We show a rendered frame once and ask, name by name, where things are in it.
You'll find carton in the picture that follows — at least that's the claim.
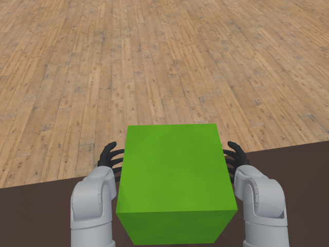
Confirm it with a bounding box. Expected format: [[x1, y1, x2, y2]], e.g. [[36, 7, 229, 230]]
[[116, 123, 238, 245]]

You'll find right robot hand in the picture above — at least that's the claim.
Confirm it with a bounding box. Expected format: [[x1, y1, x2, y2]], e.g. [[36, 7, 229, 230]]
[[223, 141, 250, 184]]

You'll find robot left forearm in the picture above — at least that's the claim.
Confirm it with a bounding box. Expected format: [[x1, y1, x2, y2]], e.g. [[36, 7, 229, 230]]
[[70, 166, 117, 247]]

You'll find robot right forearm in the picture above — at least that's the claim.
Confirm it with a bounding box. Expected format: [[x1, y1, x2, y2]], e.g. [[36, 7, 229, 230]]
[[234, 165, 289, 247]]

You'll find left robot hand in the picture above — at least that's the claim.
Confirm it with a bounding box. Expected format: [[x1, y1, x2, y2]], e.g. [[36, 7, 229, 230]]
[[97, 142, 124, 182]]

